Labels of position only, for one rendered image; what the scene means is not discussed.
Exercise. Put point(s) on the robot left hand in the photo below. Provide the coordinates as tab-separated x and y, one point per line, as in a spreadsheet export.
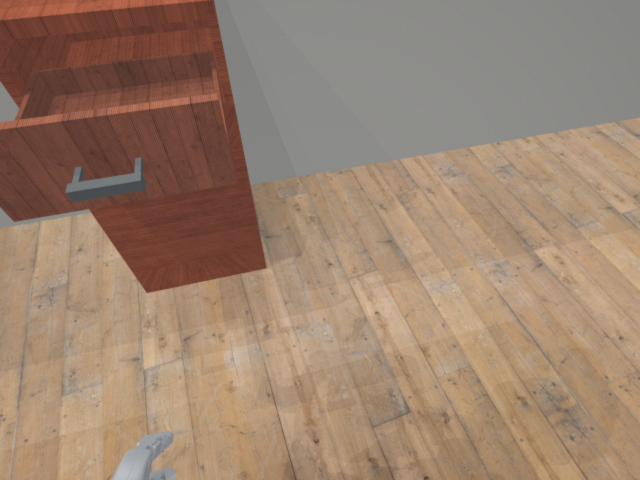
136	463

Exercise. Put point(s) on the handle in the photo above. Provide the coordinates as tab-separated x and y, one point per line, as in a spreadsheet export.
80	190

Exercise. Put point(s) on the drawer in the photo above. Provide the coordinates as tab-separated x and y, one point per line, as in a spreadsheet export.
168	110

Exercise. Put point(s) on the cabinet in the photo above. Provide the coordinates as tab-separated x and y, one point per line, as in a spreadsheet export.
168	241

